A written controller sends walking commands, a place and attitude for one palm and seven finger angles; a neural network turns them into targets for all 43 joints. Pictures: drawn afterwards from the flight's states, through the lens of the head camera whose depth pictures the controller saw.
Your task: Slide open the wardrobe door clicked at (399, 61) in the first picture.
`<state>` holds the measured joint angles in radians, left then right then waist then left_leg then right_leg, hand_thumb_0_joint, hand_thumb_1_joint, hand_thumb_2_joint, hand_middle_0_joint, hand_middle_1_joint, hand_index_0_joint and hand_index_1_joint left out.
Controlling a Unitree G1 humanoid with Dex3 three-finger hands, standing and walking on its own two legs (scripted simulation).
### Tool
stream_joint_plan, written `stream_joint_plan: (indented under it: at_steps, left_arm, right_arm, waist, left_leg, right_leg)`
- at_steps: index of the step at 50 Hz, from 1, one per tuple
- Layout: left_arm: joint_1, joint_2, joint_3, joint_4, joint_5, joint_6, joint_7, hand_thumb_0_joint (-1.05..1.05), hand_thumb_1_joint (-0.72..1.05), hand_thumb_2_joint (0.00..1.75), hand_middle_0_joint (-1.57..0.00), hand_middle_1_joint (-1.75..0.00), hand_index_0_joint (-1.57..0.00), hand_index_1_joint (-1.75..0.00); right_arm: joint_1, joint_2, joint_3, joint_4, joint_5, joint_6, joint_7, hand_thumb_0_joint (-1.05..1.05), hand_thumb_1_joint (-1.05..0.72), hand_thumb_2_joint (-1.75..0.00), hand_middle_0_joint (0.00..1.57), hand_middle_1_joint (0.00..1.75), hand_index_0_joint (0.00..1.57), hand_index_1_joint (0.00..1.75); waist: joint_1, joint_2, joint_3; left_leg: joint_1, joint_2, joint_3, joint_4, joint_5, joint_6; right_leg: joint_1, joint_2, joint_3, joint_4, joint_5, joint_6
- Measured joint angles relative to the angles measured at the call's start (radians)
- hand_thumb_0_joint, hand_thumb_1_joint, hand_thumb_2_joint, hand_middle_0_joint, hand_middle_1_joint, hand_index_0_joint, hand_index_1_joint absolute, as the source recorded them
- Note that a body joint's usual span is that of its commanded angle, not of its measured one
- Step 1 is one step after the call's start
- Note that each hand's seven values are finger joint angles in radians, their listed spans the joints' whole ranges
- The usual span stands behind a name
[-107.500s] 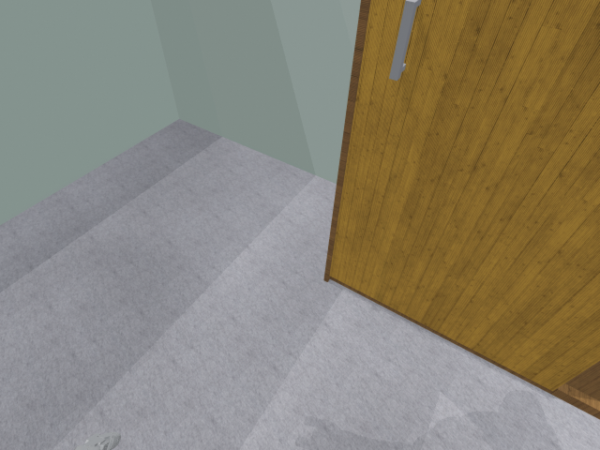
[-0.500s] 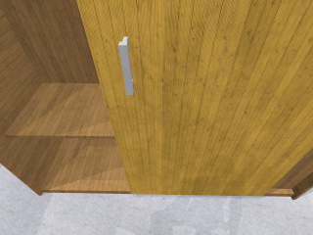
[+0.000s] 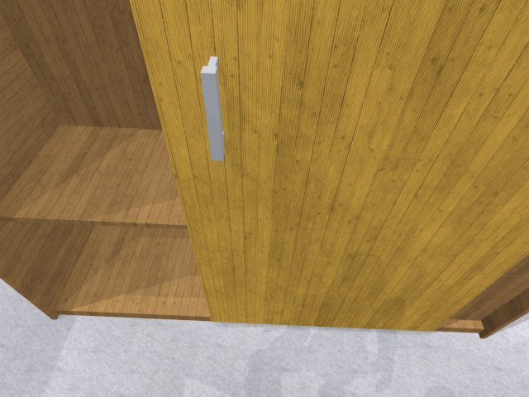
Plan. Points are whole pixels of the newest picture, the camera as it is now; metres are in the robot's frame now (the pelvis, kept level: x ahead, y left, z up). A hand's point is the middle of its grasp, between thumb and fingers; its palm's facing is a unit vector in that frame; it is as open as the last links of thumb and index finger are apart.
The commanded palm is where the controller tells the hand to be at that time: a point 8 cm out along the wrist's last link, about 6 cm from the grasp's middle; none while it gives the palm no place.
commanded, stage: look again from close up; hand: left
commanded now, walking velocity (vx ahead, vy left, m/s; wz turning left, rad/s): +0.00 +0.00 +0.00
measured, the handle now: (215, 111) +0.46 +0.11 +0.20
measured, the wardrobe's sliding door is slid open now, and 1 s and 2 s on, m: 0.59 0.59 0.59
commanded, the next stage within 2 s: raise the hand with hooked fingers in 0.26 s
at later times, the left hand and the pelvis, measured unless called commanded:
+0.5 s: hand (142, 376) +0.16 +0.19 -0.06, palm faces +0.27 -0.95 -0.17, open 7.5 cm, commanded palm +0.10 +0.24 -0.05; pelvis +0.00 -0.01 -0.01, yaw +2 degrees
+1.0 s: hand (120, 363) +0.15 +0.19 +0.05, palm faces +0.06 -0.99 -0.12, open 9.9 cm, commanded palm +0.13 +0.26 +0.05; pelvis -0.03 -0.04 -0.05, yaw +6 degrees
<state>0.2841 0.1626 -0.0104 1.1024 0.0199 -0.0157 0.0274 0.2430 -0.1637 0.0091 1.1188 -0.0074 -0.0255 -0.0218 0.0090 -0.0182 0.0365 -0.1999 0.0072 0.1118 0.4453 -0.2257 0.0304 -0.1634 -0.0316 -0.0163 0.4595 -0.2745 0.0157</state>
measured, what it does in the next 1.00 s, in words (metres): shifts its weight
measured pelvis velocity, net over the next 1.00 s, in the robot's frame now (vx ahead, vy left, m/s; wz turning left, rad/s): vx -0.03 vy -0.04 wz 0.10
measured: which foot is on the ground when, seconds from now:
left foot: down 0.00-1.00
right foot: down 0.00-1.00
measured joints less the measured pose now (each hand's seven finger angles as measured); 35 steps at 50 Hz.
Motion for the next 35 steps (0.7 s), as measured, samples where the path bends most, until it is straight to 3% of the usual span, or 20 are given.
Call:
stream_joint_plan:
  at_steps: [19,21,23,25,27,29,32,33,35]
  left_arm:
    - [-0.016,0.017,0.003,0.001,0.002,-0.002,0.006,0.00,0.91,0.90,-0.20,-0.30,-0.20,-0.30]
    - [0.084,0.016,0.040,-0.365,-0.069,0.096,0.012,0.01,0.90,0.90,-0.20,-0.30,-0.21,-0.30]
    - [0.139,0.029,0.045,-0.670,-0.103,0.036,0.053,0.01,0.89,0.89,-0.20,-0.31,-0.21,-0.31]
    - [0.128,0.028,0.052,-0.870,-0.142,-0.002,0.070,0.01,0.88,0.88,-0.20,-0.32,-0.21,-0.32]
    - [0.081,0.021,0.073,-0.981,-0.161,-0.078,0.048,0.01,0.85,0.87,-0.20,-0.34,-0.21,-0.33]
    - [0.039,0.018,0.109,-1.016,-0.190,-0.200,-0.015,0.01,0.82,0.86,-0.20,-0.36,-0.21,-0.35]
    - [0.024,0.029,0.160,-0.994,-0.239,-0.378,-0.182,0.00,0.77,0.84,-0.20,-0.39,-0.21,-0.39]
    - [0.034,0.037,0.170,-0.977,-0.251,-0.411,-0.243,0.00,0.75,0.83,-0.20,-0.41,-0.21,-0.40]
    - [0.076,0.055,0.184,-0.949,-0.265,-0.414,-0.336,0.00,0.70,0.81,-0.21,-0.43,-0.22,-0.43]
  right_arm:
    - [-0.011,-0.008,0.001,0.005,0.002,0.002,0.003,0.01,-0.91,-0.90,0.20,0.30,0.20,0.30]
    - [0.035,-0.012,0.009,-0.097,0.028,-0.041,-0.015,0.01,-0.91,-0.90,0.21,0.30,0.20,0.30]
    - [0.074,-0.017,0.013,-0.166,0.039,-0.130,-0.038,0.01,-0.90,-0.90,0.21,0.30,0.20,0.30]
    - [0.081,-0.033,0.008,-0.228,0.050,-0.180,-0.041,0.01,-0.90,-0.90,0.21,0.30,0.20,0.30]
    - [0.060,-0.052,-0.002,-0.288,0.045,-0.206,-0.040,0.01,-0.90,-0.90,0.21,0.30,0.20,0.30]
    - [0.021,-0.060,-0.012,-0.342,0.036,-0.214,-0.030,0.01,-0.90,-0.90,0.21,0.30,0.20,0.30]
    - [-0.044,-0.058,-0.030,-0.425,0.034,-0.203,-0.001,0.01,-0.90,-0.90,0.21,0.30,0.20,0.30]
    - [-0.059,-0.060,-0.035,-0.457,0.036,-0.198,0.006,0.01,-0.90,-0.90,0.21,0.30,0.20,0.30]
    - [-0.076,-0.072,-0.043,-0.519,0.045,-0.187,0.011,0.01,-0.90,-0.90,0.21,0.30,0.20,0.30]
  waist:
    - [-0.001,0.010,0.000]
    - [0.000,0.004,0.013]
    - [0.013,-0.007,-0.004]
    - [-0.002,0.006,-0.030]
    - [-0.023,0.029,-0.062]
    - [-0.038,0.036,-0.107]
    - [-0.043,0.016,-0.138]
    - [-0.042,0.007,-0.136]
    - [-0.031,-0.010,-0.130]
  left_leg:
    - [0.003,0.005,-0.005,-0.003,-0.004,-0.005]
    - [-0.006,0.000,-0.011,0.018,-0.012,-0.005]
    - [-0.013,-0.014,-0.013,0.026,-0.013,-0.007]
    - [-0.035,-0.021,-0.030,0.055,-0.020,-0.006]
    - [-0.073,-0.017,-0.045,0.100,-0.035,-0.007]
    - [-0.137,-0.006,-0.044,0.156,-0.054,-0.012]
    - [-0.236,0.014,-0.034,0.252,-0.088,-0.024]
    - [-0.261,0.020,-0.034,0.282,-0.098,-0.027]
    - [-0.305,0.029,-0.038,0.331,-0.115,-0.033]
  right_leg:
    - [0.010,0.005,-0.005,-0.015,-0.001,-0.002]
    - [-0.001,-0.001,-0.011,0.015,-0.012,-0.004]
    - [-0.024,-0.016,-0.013,0.065,-0.039,-0.009]
    - [-0.036,-0.025,-0.030,0.094,-0.058,-0.005]
    - [-0.059,-0.022,-0.045,0.119,-0.068,-0.005]
    - [-0.124,-0.015,-0.043,0.171,-0.083,-0.012]
    - [-0.233,-0.001,-0.030,0.276,-0.117,-0.026]
    - [-0.260,0.003,-0.028,0.307,-0.129,-0.031]
    - [-0.304,0.009,-0.031,0.358,-0.148,-0.038]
